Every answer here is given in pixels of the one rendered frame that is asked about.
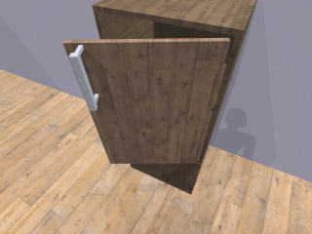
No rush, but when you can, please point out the cupboard door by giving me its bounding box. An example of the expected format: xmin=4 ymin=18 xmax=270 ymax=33
xmin=62 ymin=38 xmax=231 ymax=164

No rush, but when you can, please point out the handle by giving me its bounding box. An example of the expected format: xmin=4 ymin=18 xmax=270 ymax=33
xmin=69 ymin=45 xmax=99 ymax=111

